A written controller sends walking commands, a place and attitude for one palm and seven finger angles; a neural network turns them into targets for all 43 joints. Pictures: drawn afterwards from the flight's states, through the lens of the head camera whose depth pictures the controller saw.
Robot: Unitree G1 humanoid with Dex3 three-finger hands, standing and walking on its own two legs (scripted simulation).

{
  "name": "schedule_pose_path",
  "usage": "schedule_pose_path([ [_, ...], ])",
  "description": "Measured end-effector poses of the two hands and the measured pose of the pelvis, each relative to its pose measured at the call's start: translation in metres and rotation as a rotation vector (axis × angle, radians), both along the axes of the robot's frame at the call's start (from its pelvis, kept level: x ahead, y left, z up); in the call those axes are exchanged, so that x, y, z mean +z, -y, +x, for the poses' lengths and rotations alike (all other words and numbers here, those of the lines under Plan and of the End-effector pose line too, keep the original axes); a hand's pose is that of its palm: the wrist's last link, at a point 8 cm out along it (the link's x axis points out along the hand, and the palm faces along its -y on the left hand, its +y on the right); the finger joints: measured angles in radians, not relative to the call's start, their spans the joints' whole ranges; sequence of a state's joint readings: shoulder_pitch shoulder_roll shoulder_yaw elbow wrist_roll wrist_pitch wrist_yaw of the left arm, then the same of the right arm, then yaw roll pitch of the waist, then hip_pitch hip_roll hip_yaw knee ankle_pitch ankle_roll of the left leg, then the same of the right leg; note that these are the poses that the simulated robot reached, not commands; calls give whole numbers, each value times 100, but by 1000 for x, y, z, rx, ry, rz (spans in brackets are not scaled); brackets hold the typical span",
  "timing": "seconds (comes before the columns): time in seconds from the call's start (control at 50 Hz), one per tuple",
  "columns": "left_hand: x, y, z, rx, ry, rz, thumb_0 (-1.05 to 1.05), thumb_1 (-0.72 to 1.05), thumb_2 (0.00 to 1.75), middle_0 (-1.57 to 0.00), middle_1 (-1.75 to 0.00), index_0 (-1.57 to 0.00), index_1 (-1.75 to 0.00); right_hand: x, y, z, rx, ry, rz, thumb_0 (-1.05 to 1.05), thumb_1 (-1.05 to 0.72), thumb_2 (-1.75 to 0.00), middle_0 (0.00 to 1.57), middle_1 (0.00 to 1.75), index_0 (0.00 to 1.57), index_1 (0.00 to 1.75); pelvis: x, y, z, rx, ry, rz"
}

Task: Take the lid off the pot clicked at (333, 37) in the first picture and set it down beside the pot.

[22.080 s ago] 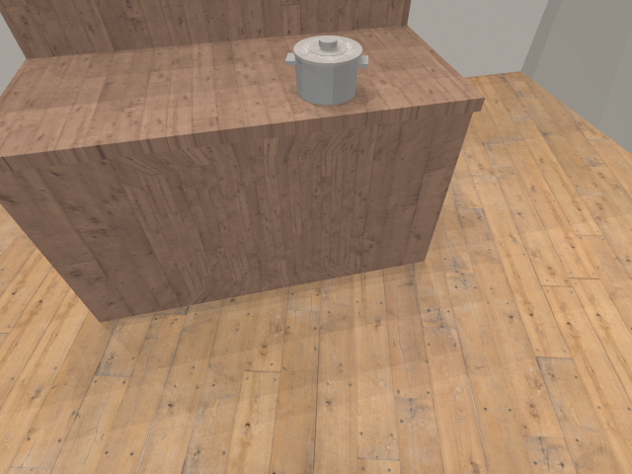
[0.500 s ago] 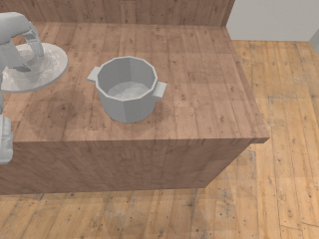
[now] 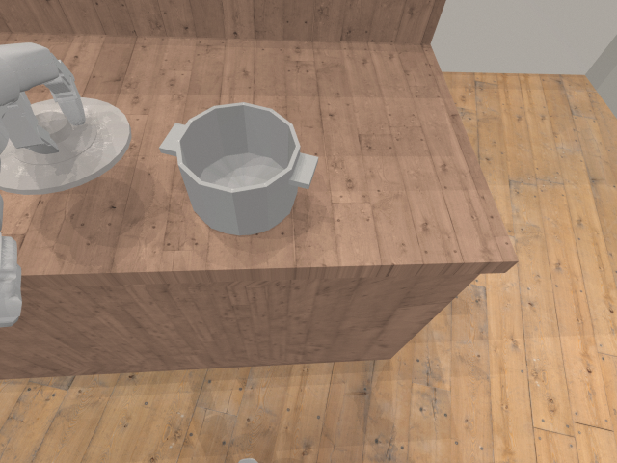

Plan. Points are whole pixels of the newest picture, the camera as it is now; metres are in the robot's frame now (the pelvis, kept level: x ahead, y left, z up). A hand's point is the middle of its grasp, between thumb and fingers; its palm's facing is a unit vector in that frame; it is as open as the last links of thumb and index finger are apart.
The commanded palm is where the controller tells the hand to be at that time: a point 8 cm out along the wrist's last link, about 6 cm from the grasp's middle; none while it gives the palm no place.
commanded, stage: lower the lid onto the table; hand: left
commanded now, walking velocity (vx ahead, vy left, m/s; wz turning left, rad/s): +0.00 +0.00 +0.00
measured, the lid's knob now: (48, 128) +0.51 +0.30 +0.12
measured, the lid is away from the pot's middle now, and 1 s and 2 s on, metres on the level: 0.23 0.23 0.23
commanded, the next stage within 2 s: open the fingers wide in 1.30 s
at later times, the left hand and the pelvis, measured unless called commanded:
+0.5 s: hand (39, 149) +0.48 +0.30 +0.11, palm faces -0.48 -0.12 -0.87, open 7.5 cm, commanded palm +0.53 +0.30 +0.18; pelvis +0.00 +0.00 -0.01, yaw -1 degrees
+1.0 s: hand (53, 164) +0.48 +0.30 +0.09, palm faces -0.49 -0.12 -0.86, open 7.5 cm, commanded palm +0.53 +0.29 +0.14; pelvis -0.01 +0.01 -0.02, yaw -2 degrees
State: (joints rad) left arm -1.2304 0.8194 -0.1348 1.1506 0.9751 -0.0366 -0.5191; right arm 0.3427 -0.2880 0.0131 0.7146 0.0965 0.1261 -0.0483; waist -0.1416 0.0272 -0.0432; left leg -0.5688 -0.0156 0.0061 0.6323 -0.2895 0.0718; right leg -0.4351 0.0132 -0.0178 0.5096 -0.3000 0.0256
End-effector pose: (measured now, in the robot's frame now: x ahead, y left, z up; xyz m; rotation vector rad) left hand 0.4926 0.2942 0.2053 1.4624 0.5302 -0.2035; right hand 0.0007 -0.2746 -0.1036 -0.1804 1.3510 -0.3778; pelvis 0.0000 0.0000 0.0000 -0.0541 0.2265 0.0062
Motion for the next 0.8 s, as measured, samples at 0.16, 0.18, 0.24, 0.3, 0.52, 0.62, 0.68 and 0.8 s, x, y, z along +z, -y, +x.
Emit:
schedule_pose_path([
  [0.16,-12,-2,-1,2,-22,-1,0,28,64,-67,-96,-67,-95,-2,-2,-4,-12,1,-4,0,-90,-89,20,30,20,30,-2,-1,-2,-6,-7,-3],
  [0.18,-14,-2,-2,2,-25,0,0,28,64,-67,-96,-67,-95,-2,-2,-5,-12,-1,-6,0,-90,-89,20,30,20,30,-3,-1,-2,-7,-8,-3],
  [0.24,-18,-4,-2,-2,-27,-2,0,28,64,-67,-96,-67,-95,-2,-2,-7,-16,-6,-13,0,-90,-89,20,30,20,30,-3,-2,-3,-8,-12,-5],
  [0.3,-21,-6,-3,-4,-27,-11,0,28,64,-67,-96,-67,-95,-2,-2,-10,-19,-12,-18,0,-90,-89,20,30,20,30,-4,-2,-3,-10,-14,-6],
  [0.52,-36,-9,-4,-9,-43,-15,0,28,64,-67,-96,-67,-95,-3,-3,-21,-31,-43,-33,0,-90,-89,20,30,20,30,-8,-5,-5,-15,-28,-11],
  [0.62,-41,-9,-3,-23,-38,-9,0,28,64,-67,-96,-67,-95,-3,-4,-25,-38,-45,-41,0,-90,-89,20,30,20,30,-9,-6,-5,-17,-34,-14],
  [0.68,-43,-9,-3,-23,-35,-16,0,28,64,-67,-96,-66,-95,-4,-6,-27,-38,-48,-38,0,-90,-89,20,30,20,30,-10,-7,-6,-19,-37,-14],
  [0.8,-49,-9,-4,-19,-45,-4,0,28,64,-67,-96,-66,-95,-7,-8,-32,-45,-56,-35,0,-90,-89,20,30,20,30,-12,-8,-8,-20,-46,-16],
])
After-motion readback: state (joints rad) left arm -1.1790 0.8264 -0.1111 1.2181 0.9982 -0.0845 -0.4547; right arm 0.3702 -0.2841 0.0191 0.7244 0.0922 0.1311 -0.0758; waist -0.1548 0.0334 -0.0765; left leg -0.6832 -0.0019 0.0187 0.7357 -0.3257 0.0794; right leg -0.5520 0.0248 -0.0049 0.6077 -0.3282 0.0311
